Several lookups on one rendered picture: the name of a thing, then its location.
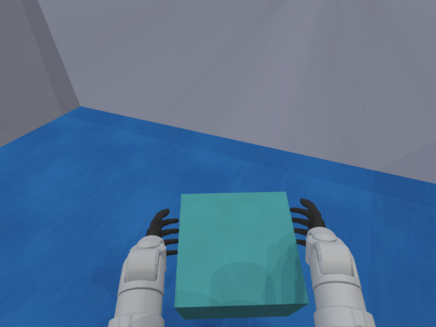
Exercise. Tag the left robot hand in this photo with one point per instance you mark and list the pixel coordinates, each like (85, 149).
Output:
(157, 224)

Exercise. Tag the robot right forearm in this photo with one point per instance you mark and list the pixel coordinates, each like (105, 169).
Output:
(338, 294)

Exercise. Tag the robot left forearm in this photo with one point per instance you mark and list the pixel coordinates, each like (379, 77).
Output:
(141, 286)

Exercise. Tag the right robot hand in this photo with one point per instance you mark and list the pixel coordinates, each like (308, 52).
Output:
(314, 216)

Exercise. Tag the carton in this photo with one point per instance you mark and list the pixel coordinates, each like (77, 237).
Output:
(237, 257)

